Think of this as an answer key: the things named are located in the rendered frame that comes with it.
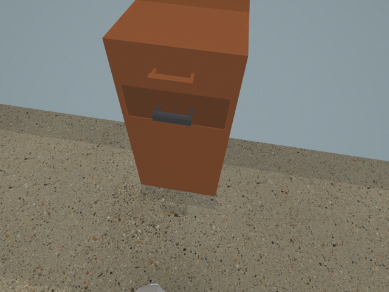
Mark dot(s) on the handle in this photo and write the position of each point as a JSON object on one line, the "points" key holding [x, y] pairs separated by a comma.
{"points": [[172, 117], [170, 81]]}

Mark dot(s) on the cabinet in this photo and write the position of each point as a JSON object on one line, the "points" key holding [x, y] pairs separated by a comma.
{"points": [[207, 40]]}

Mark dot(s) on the drawer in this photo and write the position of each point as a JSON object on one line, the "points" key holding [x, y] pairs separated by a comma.
{"points": [[208, 111]]}

